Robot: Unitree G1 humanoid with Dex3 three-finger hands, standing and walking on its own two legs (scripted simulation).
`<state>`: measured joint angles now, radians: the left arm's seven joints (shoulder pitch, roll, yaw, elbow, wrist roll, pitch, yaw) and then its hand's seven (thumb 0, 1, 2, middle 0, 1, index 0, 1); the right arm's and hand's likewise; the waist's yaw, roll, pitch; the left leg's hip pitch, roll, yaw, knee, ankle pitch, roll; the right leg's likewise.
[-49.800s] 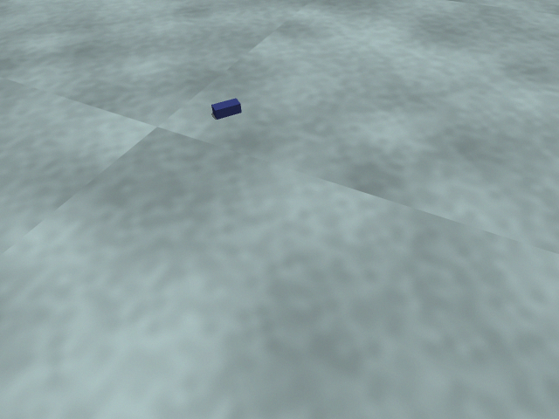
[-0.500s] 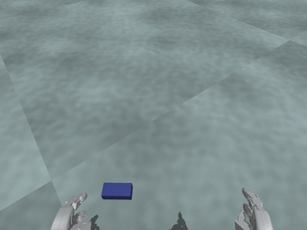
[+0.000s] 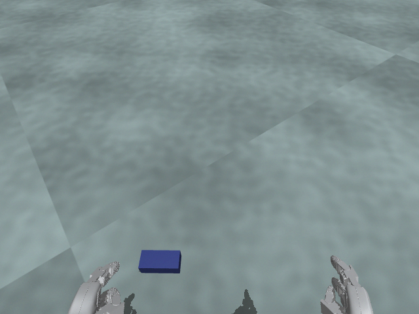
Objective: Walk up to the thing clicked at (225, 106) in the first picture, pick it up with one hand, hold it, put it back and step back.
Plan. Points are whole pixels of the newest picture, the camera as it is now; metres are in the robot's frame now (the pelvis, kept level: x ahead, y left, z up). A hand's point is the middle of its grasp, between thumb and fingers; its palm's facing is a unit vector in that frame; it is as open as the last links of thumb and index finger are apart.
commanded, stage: stand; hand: left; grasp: from above
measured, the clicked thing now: (160, 261) +0.46 +0.25 -0.68
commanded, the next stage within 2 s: none
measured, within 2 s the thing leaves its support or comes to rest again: neither
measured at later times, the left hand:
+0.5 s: hand out of the picture +0.06 +0.25 -0.11, palm faces +0.06 -0.94 -0.33, open 7.4 cm
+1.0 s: hand out of the picture +0.02 +0.25 -0.10, palm faces +0.05 -0.93 -0.35, open 7.3 cm
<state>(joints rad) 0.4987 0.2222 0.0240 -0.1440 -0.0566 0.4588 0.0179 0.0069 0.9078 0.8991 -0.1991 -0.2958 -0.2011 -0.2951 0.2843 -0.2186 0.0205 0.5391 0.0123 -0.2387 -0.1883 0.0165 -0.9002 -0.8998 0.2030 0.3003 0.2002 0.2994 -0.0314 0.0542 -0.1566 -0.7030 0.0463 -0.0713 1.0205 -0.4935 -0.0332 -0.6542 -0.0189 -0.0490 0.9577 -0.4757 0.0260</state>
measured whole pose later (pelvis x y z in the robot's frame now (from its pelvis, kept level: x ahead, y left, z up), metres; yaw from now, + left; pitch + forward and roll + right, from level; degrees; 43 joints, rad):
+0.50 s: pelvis +0.00 +0.01 +0.05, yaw +1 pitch -2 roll -1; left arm 0.23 0.28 0.04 0.92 0.03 0.02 0.03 0.00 0.91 0.90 -0.20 -0.30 -0.20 -0.30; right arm 0.19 -0.29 -0.05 0.98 -0.04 -0.01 -0.02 0.01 -0.90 -0.90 0.20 0.30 0.20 0.30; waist 0.03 0.01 0.05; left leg -0.29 0.00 -0.04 0.64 -0.32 -0.01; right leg -0.25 -0.06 -0.04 0.61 -0.32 0.04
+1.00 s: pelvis -0.01 +0.00 +0.06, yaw +2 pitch -4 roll +0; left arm 0.16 0.31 0.03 1.13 0.03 0.00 0.02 0.00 0.91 0.90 -0.20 -0.30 -0.20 -0.30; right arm 0.15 -0.31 -0.04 1.11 -0.02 0.01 -0.01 0.01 -0.90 -0.90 0.20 0.30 0.20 0.30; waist 0.02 0.03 0.07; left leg -0.16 0.01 -0.06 0.42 -0.20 -0.02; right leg -0.12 -0.05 -0.06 0.40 -0.21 0.03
